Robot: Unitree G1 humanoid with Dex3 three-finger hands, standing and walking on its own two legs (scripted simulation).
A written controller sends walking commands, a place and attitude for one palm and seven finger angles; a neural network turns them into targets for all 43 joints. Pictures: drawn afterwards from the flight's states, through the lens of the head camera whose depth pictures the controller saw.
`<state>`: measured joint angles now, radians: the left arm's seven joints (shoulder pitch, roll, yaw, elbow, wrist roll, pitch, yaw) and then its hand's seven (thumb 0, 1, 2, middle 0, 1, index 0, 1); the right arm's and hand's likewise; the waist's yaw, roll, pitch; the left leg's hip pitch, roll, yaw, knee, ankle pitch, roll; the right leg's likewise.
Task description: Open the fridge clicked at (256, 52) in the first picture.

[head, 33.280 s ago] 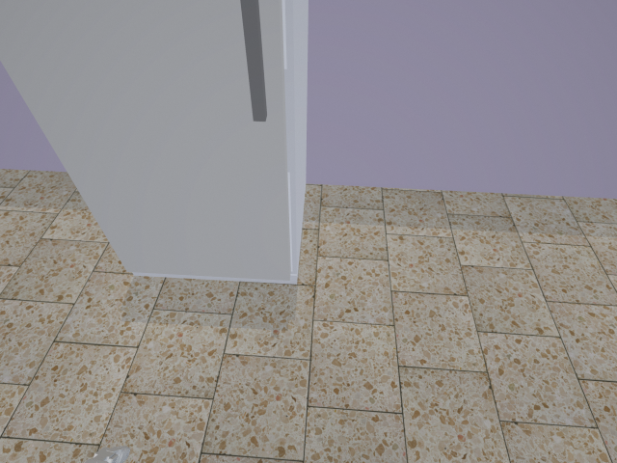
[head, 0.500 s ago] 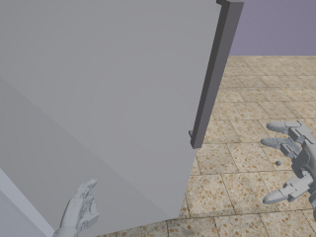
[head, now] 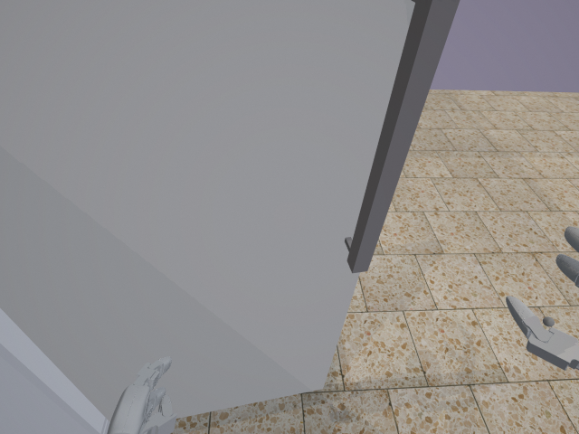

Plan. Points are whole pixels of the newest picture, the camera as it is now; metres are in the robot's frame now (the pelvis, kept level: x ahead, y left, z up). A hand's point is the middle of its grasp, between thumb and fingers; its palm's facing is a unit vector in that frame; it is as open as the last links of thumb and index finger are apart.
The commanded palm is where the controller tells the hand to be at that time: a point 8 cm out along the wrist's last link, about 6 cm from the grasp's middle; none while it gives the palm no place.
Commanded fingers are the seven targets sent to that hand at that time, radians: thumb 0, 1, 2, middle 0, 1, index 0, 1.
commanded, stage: draw the hand back to the body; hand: right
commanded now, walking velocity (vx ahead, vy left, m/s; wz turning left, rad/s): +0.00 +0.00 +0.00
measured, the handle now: (379, 161) +0.40 -0.11 +0.22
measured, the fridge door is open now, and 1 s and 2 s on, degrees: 83 83 83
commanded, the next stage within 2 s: step back with the hand held close in 0.52 s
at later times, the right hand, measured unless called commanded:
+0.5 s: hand (553, 336) +0.18 -0.26 +0.16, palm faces +0.50 +0.79 -0.36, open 7.5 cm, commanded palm +0.13 -0.29 +0.17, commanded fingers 0.00 -0.90 -0.90 0.20 0.30 0.20 0.30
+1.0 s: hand (545, 340) +0.18 -0.26 +0.15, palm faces +0.35 +0.81 -0.48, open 7.4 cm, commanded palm +0.12 -0.30 +0.18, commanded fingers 0.00 -0.90 -0.90 0.20 0.30 0.20 0.30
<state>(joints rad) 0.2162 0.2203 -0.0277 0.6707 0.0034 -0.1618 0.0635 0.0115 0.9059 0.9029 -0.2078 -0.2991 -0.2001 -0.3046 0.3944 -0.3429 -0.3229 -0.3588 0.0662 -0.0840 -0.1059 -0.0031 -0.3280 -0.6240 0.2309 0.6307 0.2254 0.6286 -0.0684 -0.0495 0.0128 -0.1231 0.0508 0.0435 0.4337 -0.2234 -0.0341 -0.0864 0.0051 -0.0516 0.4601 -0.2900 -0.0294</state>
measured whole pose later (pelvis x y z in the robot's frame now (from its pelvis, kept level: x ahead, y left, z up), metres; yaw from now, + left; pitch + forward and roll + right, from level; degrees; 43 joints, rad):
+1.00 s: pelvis -0.03 +0.00 +0.00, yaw +2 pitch +0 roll +0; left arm 0.18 0.22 0.00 0.55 0.00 -0.04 0.08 0.01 0.91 0.90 -0.21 -0.30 -0.20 -0.30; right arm 0.53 -0.41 -0.40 -0.48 0.04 -0.18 -0.12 0.01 -0.89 -0.90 0.22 0.30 0.21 0.30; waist -0.01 0.01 0.05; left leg -0.29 0.05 0.01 0.47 -0.17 -0.04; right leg -0.24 0.00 -0.09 0.50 -0.25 -0.04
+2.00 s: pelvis -0.16 -0.01 -0.01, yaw +0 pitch +2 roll +4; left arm 0.17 0.17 0.00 0.65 0.02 -0.14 0.05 0.01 0.91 0.90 -0.21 -0.30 -0.20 -0.30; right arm 0.46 -0.38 -0.44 -0.52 0.03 -0.32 -0.13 0.01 -0.89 -0.90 0.21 0.30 0.21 0.30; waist -0.06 0.00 0.02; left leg -0.20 -0.09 -0.04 0.50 -0.33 0.01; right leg -0.51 -0.04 -0.02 0.59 -0.10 -0.02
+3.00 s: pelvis -0.34 -0.05 -0.02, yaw +1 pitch -3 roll +0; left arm 0.25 0.21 -0.01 0.66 0.01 -0.13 0.07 0.01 0.91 0.90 -0.21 -0.30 -0.20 -0.30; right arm 0.46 -0.37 -0.39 -0.42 0.02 -0.21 -0.15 0.01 -0.89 -0.90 0.21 0.30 0.21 0.30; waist -0.01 0.06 -0.02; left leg -0.28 -0.02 0.01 0.67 -0.37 0.02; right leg -0.28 0.01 -0.03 0.61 -0.26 -0.03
